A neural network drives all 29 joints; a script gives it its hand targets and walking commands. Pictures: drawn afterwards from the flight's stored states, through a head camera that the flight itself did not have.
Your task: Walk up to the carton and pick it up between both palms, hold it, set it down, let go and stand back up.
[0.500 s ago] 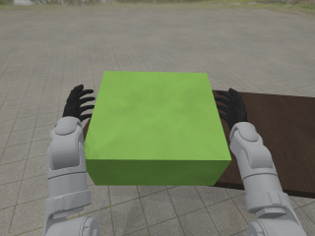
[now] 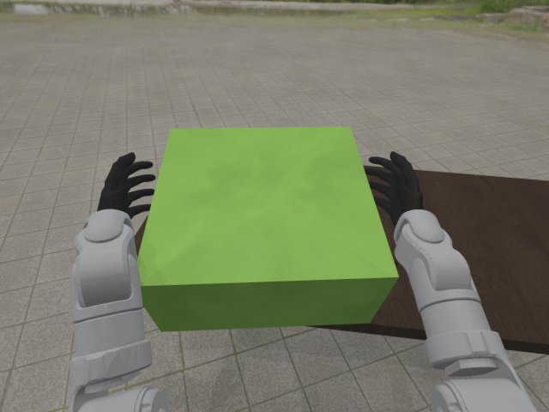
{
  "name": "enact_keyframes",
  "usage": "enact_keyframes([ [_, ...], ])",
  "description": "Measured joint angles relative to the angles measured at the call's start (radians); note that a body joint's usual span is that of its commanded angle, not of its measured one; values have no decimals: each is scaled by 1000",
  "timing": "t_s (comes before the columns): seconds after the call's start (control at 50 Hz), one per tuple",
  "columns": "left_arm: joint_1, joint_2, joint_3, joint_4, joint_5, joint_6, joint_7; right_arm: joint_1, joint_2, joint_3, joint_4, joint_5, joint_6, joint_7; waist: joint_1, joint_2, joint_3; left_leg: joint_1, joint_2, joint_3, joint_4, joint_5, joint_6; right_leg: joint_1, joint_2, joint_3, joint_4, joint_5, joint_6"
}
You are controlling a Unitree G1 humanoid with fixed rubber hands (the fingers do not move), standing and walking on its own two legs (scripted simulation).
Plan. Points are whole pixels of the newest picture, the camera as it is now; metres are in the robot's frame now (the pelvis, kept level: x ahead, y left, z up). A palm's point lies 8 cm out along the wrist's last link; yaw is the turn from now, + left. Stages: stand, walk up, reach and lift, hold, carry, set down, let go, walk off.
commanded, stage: hold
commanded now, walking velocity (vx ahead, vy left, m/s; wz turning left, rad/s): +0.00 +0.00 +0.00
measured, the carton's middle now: (264, 220) +0.39 +0.01 +0.13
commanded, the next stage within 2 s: none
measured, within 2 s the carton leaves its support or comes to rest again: neither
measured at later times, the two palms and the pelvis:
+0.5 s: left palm (123, 209) +0.34 +0.20 +0.19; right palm (412, 201) +0.35 -0.19 +0.20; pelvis +0.01 -0.01 +0.00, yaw +0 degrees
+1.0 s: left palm (131, 203) +0.36 +0.19 +0.20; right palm (415, 202) +0.35 -0.20 +0.19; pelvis +0.00 -0.01 +0.00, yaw -1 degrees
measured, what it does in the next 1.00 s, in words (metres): stands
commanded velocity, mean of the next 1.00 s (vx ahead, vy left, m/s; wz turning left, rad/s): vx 0.00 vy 0.00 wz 0.00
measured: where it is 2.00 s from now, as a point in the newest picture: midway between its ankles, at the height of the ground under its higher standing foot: outside the picture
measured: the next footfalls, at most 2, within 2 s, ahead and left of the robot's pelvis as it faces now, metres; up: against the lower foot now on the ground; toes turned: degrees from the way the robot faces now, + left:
none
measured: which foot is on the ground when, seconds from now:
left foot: down 0.00-1.00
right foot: down 0.00-1.00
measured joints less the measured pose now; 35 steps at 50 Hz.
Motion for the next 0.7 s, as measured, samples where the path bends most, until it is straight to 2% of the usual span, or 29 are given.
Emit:
enact_keyframes([
  [0.14,-18,-13,3,20,-17,-9,12,4,-8,-10,-24,-22,13,-1,7,24,22,-22,-3,4,-12,17,7,-31,-3,3,3,9,2],
  [0.28,-51,-7,2,50,-28,-29,33,-27,-1,-32,-10,-42,4,-2,8,0,-10,-44,5,6,-19,19,0,-59,5,6,6,8,-5],
  [0.42,-1,1,6,-14,-15,-2,3,-2,-12,24,-43,17,20,-36,-14,-26,-18,5,12,3,-11,-3,-9,2,12,4,-10,-3,-7],
  [0.54,37,-5,9,-55,0,27,-10,20,-18,50,-57,50,38,-35,-9,-15,-5,33,11,3,0,-15,-10,35,11,4,-10,-9,-6],
  [0.6,38,-6,10,-67,-3,30,-12,22,-13,41,-67,42,41,-29,-6,-2,10,25,8,-1,5,-10,-8,30,9,0,-7,-4,-6],
  [0.7,-11,-6,22,-8,-13,18,-14,-6,1,-5,-47,-11,49,-11,2,16,26,-5,2,-4,-10,17,1,-13,2,-4,7,7,-4],
])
